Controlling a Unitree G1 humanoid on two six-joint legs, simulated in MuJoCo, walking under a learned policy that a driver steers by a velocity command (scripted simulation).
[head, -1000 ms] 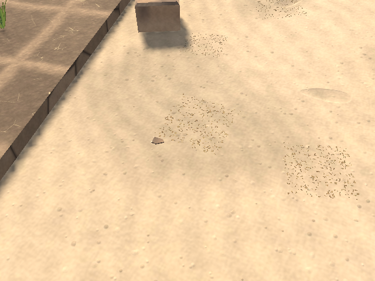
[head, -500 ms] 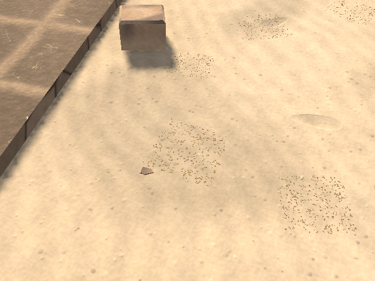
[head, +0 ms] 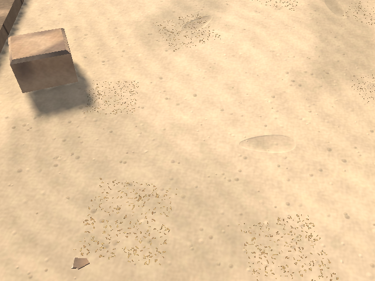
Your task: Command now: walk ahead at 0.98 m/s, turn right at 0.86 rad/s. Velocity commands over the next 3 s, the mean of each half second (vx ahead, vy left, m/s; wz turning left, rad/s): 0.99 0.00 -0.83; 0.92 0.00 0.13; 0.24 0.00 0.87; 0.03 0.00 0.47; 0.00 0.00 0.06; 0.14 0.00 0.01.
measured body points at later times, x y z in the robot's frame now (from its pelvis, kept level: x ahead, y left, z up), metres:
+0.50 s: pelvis +0.47 +0.01 +0.01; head +0.49 +0.00 +0.46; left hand +0.78 +0.16 -0.06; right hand +0.31 -0.25 -0.11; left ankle +0.43 +0.15 -0.73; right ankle +0.49 -0.13 -0.65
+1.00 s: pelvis +0.88 -0.21 +0.00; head +0.92 -0.23 +0.45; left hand +0.95 +0.06 -0.13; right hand +0.95 -0.51 -0.11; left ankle +1.11 -0.17 -0.67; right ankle +0.73 -0.20 -0.73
